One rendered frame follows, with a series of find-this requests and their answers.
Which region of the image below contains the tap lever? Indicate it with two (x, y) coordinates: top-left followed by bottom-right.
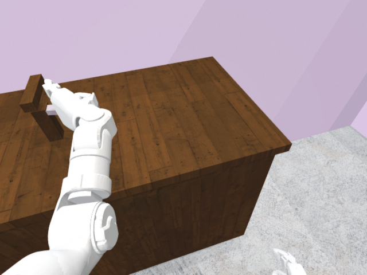
(46, 104), (100, 115)

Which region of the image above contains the robot left upper arm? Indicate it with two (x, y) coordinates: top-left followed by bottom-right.
(1, 201), (119, 275)

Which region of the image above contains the robot left hand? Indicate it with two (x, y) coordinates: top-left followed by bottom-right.
(42, 79), (98, 131)

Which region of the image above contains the counter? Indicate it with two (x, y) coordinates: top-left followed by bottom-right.
(0, 56), (292, 275)

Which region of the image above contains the left robot forearm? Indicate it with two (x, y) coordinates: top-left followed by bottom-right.
(48, 104), (117, 248)

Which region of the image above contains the robot right hand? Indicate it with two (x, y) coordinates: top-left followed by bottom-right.
(272, 248), (307, 275)

